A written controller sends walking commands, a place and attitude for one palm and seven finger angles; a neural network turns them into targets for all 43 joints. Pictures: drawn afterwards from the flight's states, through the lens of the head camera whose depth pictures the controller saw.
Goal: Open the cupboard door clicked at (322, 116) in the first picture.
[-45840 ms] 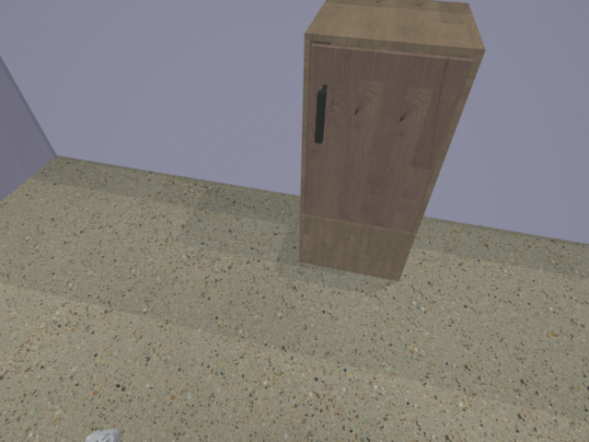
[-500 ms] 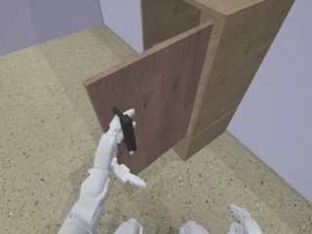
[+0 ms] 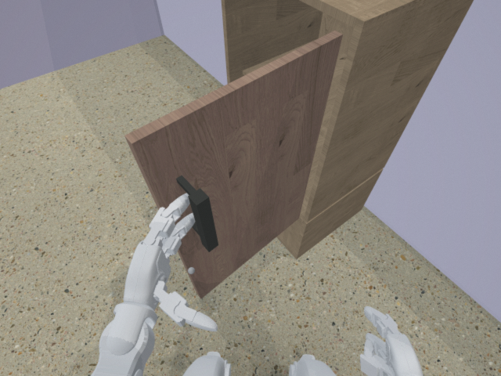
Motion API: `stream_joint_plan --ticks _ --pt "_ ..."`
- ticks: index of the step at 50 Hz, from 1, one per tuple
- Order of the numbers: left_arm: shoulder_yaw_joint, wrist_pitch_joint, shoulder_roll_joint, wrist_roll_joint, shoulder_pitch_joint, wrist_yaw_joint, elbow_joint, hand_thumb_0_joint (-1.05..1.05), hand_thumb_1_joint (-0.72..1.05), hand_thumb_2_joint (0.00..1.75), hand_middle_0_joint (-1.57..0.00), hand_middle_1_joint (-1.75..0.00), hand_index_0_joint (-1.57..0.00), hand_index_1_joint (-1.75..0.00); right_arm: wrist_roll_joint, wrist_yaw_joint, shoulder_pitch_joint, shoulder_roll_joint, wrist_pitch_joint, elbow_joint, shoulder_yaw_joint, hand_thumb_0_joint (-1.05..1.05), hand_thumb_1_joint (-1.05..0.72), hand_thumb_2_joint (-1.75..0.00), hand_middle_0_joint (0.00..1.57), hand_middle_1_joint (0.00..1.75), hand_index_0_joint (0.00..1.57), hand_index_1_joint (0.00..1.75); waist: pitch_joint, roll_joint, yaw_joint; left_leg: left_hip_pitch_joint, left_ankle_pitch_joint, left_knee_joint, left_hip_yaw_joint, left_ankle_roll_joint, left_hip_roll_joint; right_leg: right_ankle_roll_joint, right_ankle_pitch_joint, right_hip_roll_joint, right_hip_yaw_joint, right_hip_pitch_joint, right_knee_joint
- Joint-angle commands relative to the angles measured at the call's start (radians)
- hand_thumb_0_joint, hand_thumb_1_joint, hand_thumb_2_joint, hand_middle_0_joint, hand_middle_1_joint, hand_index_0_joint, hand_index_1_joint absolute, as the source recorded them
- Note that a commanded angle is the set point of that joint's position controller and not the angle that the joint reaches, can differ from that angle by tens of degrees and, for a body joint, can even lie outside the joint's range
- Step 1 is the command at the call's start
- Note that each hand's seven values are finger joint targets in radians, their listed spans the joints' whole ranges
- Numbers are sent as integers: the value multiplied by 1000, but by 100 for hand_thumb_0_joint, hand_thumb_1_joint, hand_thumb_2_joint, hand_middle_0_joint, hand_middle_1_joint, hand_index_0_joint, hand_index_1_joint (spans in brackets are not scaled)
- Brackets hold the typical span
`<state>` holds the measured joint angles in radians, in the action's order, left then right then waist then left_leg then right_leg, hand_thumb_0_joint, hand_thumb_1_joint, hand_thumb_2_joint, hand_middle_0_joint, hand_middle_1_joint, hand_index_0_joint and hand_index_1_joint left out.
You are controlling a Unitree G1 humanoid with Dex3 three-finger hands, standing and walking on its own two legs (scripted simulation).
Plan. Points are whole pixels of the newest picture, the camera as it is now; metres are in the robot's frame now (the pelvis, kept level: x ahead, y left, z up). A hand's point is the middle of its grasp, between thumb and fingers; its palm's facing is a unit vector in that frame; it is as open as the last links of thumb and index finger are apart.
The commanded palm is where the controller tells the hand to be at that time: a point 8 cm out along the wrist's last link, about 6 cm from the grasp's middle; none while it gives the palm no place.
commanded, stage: slide the hand sideways off the handle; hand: left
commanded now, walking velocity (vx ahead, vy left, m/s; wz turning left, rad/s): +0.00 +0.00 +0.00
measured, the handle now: (197, 215) +0.35 +0.11 +0.05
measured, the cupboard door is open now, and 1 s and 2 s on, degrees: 94 94 94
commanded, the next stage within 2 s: draw the hand back to the body in 0.52 s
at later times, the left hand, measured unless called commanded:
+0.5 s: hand (141, 296) +0.22 +0.17 +0.04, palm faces -0.04 -1.00 -0.06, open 16.3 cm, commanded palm +0.20 +0.22 +0.05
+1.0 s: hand (103, 296) +0.21 +0.19 +0.10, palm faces -0.05 -1.00 -0.06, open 16.3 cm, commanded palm +0.18 +0.25 +0.11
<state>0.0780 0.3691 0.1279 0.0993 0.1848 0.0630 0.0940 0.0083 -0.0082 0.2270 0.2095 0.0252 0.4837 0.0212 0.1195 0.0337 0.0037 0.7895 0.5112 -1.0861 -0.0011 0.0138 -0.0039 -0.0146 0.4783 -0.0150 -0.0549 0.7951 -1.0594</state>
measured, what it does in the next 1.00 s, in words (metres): stands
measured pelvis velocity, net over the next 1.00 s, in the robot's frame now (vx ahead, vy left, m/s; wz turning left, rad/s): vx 0.01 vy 0.01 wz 0.02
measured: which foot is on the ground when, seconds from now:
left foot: down 0.00-1.00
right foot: down 0.00-1.00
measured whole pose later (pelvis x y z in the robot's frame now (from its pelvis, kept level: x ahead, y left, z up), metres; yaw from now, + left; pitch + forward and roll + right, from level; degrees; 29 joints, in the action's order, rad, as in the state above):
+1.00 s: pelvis +0.01 +0.01 +0.01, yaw +1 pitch +8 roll -3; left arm -0.16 0.20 0.26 0.28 0.48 0.27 -0.22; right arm 0.05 -0.07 0.29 0.23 0.12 0.44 0.05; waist 0.14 0.06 0.01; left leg 0.68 0.51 -1.04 0.03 0.03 -0.01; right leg 0.00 0.45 -0.01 -0.08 0.65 -0.96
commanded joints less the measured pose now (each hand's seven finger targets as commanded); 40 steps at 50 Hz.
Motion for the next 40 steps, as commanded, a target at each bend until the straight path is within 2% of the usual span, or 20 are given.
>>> stream_joint_plan --ticks 1,2,7,12,13,16,18,22,23,24,25,26,28,29,31,34,35,37,38,40 --pt "-101 71 83 37 -84 13 -239 0 -50 30 -15 -30 -15 -30 1 -18 -47 125 67 -154 -53 0 -90 -90 20 30 20 30 229 -72 3 -77 -194 157 27 -1 21 -17 -211 22 19 -174 148" --pt "-91 70 71 41 -56 24 -243 0 -50 30 -15 -30 -15 -30 0 -19 -45 124 70 -159 -52 0 -90 -90 20 30 20 30 227 -68 1 -73 -198 156 25 -1 23 -16 -218 21 19 -178 147" --pt "-159 70 127 72 50 70 -290 0 -50 30 -15 -30 -15 -30 2 -23 -43 124 75 -171 -55 0 -90 -90 20 30 20 30 246 -47 -14 -61 -241 139 16 -2 28 -16 -281 18 33 -216 138" --pt "-212 73 156 116 127 116 -323 0 -50 30 -15 -30 -15 -30 5 -31 -38 126 82 -177 -56 0 -90 -90 20 30 20 30 232 -38 -11 -35 -251 115 13 -4 31 -10 -308 17 49 -227 139" --pt "-228 73 171 124 140 124 -318 0 -50 30 -15 -30 -15 -30 7 -33 -34 128 83 -175 -57 0 -90 -90 20 30 20 30 227 -62 -6 -22 -248 108 14 -2 30 -9 -301 18 57 -231 146" --pt "-254 81 191 145 118 154 -322 0 -50 30 -15 -30 -15 -30 7 -40 -42 134 92 -171 -56 0 -90 -90 20 30 20 30 198 -39 3 14 -209 86 14 -4 30 -5 -241 10 79 -203 155" --pt "-268 88 207 155 112 177 -314 0 -50 30 -15 -30 -15 -30 7 -46 -35 140 98 -168 -57 0 -90 -90 20 30 20 30 189 -62 15 27 -199 71 17 -2 26 -4 -208 13 86 -186 160" --pt "-254 94 208 181 118 236 -344 0 -50 30 -15 -30 -15 -30 10 -53 -30 147 122 -168 -58 0 -90 -90 20 30 20 30 235 0 16 2 -218 64 23 0 28 -6 -223 15 77 -177 142" --pt "-276 89 226 193 139 248 -345 0 -50 30 -15 -30 -15 -30 10 -55 -26 149 125 -170 -59 0 -90 -90 20 30 20 30 246 -29 15 9 -229 61 27 1 26 -6 -231 17 79 -194 141" --pt "-275 85 223 197 162 261 -347 0 -50 30 -15 -30 -15 -30 14 -56 -30 148 129 -169 -61 0 -90 -90 20 30 20 30 250 0 10 -2 -238 62 23 0 27 -4 -247 15 77 -192 139" --pt "-264 81 220 203 156 267 -366 0 -50 30 -15 -30 -15 -30 14 -57 -29 149 133 -173 -59 0 -90 -90 20 30 20 30 253 -6 13 -12 -245 68 29 0 26 -6 -250 18 64 -185 133" --pt "-253 73 210 206 148 271 -375 0 -50 30 -15 -30 -15 -30 14 -57 -29 149 139 -172 -59 0 -90 -90 20 30 20 30 256 10 16 -19 -245 69 30 0 27 -5 -247 19 58 -175 129" --pt "-273 58 223 210 149 265 -356 0 -50 30 -15 -30 -15 -30 15 -60 -31 152 143 -168 -59 0 -90 -90 20 30 20 30 230 -20 16 -1 -227 69 36 0 24 -8 -202 24 54 -160 134" --pt "-254 52 203 207 150 260 -350 0 -50 30 -15 -30 -15 -30 15 -59 -34 150 145 -172 -58 0 -90 -90 20 30 20 30 211 -20 19 1 -213 70 35 -1 24 -6 -185 23 51 -142 135" --pt "-261 39 208 199 133 241 -345 0 -50 30 -15 -30 -15 -30 14 -59 -32 152 147 -173 -58 0 -90 -90 20 30 20 30 193 -9 17 2 -185 79 39 -2 23 -9 -140 26 37 -112 132" --pt "-334 22 278 194 194 208 -456 0 -50 30 -15 -30 -15 -30 19 -59 -34 146 142 -201 -59 0 -90 -90 20 30 20 30 262 31 -25 -57 -218 126 36 -3 25 -17 -165 28 33 -193 144" --pt "-307 13 257 192 199 201 -489 0 -50 30 -15 -30 -15 -30 21 -59 -31 139 141 -211 -55 0 -90 -90 20 30 20 30 262 33 -19 -84 -230 143 35 -1 27 -15 -188 30 25 -206 152" --pt "-326 -7 270 193 227 187 -529 0 -50 30 -15 -30 -15 -30 26 -61 -28 132 137 -211 -53 0 -90 -90 20 30 20 30 266 64 -22 -121 -251 168 36 -4 25 -15 -216 34 10 -224 160" --pt "-337 -18 277 195 242 181 -528 0 -50 30 -15 -30 -15 -30 27 -62 -26 134 134 -210 -51 0 -90 -90 20 30 20 30 260 35 -21 -121 -260 178 42 -3 22 -16 -219 39 6 -239 167" --pt "-290 -39 236 194 236 182 -521 0 -50 30 -15 -30 -15 -30 32 -62 -25 134 135 -210 -44 0 -90 -90 20 30 20 30 175 41 6 -128 -215 199 46 -5 17 -9 -180 42 -7 -197 194"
